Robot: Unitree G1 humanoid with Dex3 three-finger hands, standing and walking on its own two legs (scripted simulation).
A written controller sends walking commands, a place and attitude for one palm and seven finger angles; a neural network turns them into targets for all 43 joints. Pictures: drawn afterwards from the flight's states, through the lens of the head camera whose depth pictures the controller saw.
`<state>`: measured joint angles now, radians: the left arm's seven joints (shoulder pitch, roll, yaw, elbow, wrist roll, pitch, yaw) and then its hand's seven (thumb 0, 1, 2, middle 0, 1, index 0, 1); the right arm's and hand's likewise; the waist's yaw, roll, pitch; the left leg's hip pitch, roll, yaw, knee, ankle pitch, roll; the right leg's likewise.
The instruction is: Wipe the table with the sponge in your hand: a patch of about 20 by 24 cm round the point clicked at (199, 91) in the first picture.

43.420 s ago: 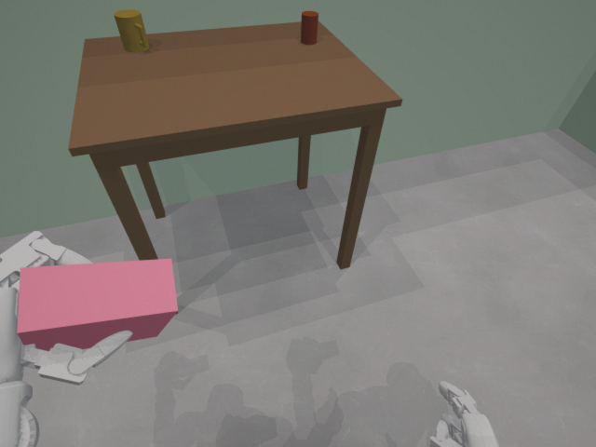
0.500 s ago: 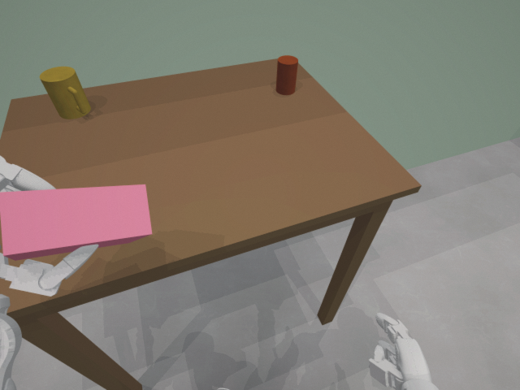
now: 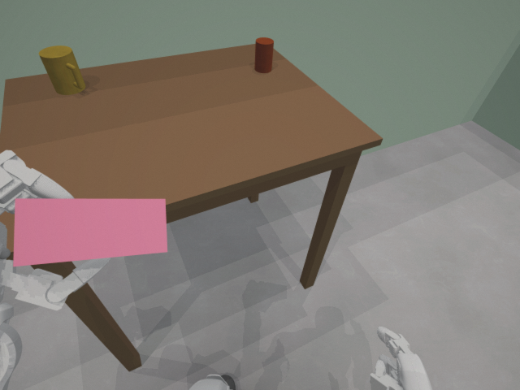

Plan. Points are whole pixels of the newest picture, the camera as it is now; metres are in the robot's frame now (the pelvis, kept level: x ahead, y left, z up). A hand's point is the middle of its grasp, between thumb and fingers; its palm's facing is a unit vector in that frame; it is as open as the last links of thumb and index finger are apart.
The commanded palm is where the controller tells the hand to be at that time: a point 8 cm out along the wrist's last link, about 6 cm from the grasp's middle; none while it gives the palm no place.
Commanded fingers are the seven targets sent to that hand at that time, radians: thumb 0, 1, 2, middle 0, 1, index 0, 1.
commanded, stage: stop stepping back and stand still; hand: left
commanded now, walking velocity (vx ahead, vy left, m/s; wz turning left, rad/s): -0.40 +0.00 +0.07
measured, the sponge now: (112, 231) +0.24 +0.19 +0.20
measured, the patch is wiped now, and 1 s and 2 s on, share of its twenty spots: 1.00 1.00 1.00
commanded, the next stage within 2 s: stand and wait in 0.88 s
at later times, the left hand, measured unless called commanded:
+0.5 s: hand out of the picture +0.05 +0.24 +0.23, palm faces +0.48 -0.82 -0.29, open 9.6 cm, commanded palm +0.00 +0.30 +0.25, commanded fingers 0.00 0.10 1.30 -1.20 -1.60 -1.20 -1.60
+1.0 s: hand out of the picture +0.05 +0.26 +0.23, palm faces +0.49 -0.81 -0.33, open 9.6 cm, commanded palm -0.01 +0.30 +0.25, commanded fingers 0.00 0.10 1.30 -1.20 -1.60 -1.20 -1.60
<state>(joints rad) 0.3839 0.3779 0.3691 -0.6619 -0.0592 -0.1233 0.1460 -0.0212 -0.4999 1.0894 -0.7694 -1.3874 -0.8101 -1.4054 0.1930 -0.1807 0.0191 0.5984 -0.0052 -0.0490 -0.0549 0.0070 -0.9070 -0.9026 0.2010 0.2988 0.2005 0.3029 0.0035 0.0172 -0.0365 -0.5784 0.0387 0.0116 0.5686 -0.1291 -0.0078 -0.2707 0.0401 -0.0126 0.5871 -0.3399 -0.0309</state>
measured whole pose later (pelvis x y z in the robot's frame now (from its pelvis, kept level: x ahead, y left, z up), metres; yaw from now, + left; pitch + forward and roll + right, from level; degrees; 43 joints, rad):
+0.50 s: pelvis -0.14 +0.01 +0.00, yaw +4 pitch -2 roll -1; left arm 0.33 0.36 0.33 -0.58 -0.05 -0.11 0.12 -0.02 -0.50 1.09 -0.77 -1.39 -0.81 -1.40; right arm 0.27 -0.21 0.04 0.70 0.01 -0.07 -0.04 0.01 -0.91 -0.90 0.20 0.30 0.20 0.30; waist 0.02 0.01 -0.06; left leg -0.48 0.04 -0.03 1.07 -0.44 0.02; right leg -0.33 0.04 -0.11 0.65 -0.28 -0.08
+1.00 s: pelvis -0.15 +0.01 +0.01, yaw +3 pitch -1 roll +0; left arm 0.38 0.36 0.37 -0.56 -0.06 -0.11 0.13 -0.02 -0.51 1.09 -0.77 -1.39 -0.81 -1.40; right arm 0.24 -0.22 0.02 0.68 0.01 -0.06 -0.04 0.01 -0.91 -0.90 0.20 0.30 0.20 0.30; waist 0.01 0.01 -0.03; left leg -0.48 0.04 0.00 1.03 -0.36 0.01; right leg -0.25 0.02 -0.11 0.55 -0.28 -0.07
